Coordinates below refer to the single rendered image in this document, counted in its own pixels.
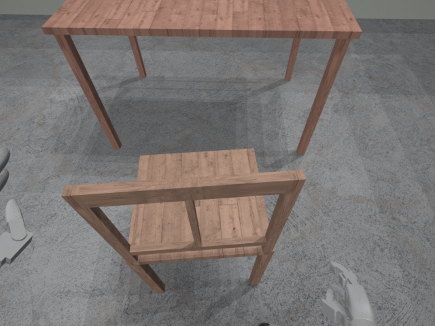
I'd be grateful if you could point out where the table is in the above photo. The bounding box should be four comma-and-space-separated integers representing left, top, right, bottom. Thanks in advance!
41, 0, 362, 156

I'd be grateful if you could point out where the right robot hand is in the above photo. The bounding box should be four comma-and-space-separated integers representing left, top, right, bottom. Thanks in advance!
321, 261, 375, 326

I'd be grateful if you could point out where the left robot hand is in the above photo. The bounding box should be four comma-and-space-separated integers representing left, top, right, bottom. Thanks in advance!
0, 147, 33, 267

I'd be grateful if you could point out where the chair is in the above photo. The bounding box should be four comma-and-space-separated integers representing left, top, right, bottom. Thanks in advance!
61, 148, 306, 293

